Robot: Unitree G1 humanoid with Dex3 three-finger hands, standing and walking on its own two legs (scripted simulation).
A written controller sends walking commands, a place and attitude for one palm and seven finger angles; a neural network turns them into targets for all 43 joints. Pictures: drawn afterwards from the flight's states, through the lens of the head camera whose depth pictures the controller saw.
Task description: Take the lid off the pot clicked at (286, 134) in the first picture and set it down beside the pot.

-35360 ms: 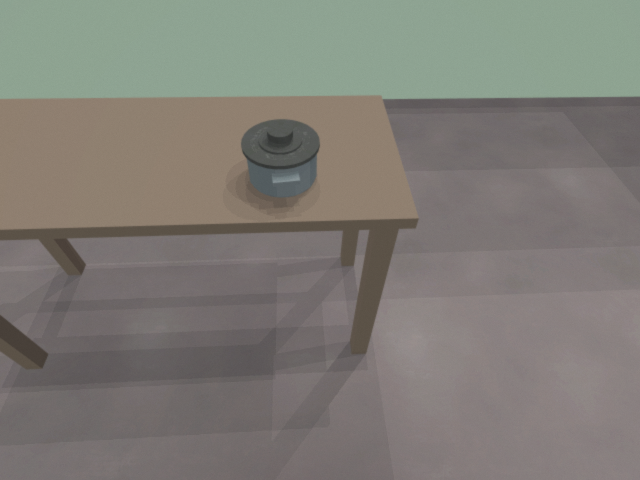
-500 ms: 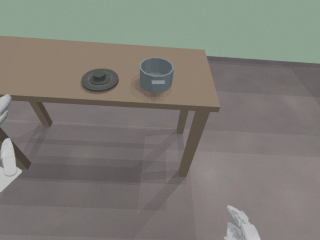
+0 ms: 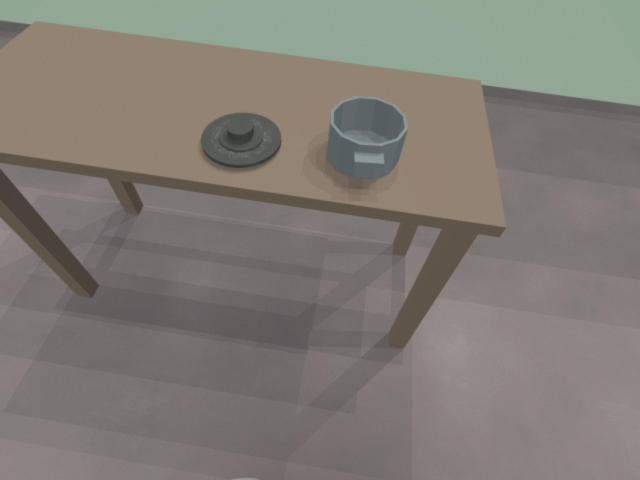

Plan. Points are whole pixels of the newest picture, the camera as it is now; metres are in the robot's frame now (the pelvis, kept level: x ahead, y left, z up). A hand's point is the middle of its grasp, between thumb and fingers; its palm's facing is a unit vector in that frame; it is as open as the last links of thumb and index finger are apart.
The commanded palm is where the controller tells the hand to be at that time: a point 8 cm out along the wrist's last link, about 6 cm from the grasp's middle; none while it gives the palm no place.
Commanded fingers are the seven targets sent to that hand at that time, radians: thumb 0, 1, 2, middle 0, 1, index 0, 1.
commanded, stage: stop stepping back and stand still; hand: left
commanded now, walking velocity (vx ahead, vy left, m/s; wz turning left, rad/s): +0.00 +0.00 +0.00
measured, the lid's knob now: (240, 129) +0.71 +0.18 -0.02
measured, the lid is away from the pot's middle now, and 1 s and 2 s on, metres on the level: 0.24 0.24 0.24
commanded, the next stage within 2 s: let the arm hang, fingers relaxed in 0.62 s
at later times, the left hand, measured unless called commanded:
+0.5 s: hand out of the picture +0.12 +0.19 -0.17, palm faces -0.01 -0.98 -0.20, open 7.2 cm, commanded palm none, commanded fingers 0.00 0.90 0.90 -0.20 -0.30 -0.20 -0.30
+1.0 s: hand out of the picture +0.09 +0.20 -0.16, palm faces -0.02 -0.98 -0.20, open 7.2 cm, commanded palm none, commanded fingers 0.00 0.90 0.90 -0.20 -0.30 -0.20 -0.30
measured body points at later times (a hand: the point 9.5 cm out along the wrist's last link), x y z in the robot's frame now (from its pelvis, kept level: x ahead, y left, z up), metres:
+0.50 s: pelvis +0.07 +0.02 +0.01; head +0.10 +0.03 +0.46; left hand +0.12 +0.24 -0.15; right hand +0.07 -0.21 -0.14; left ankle -0.01 +0.12 -0.72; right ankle -0.03 -0.11 -0.72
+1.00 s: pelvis +0.05 +0.02 +0.02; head +0.07 +0.03 +0.46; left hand +0.09 +0.25 -0.15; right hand +0.01 -0.18 -0.14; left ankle -0.01 +0.12 -0.72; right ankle -0.03 -0.11 -0.72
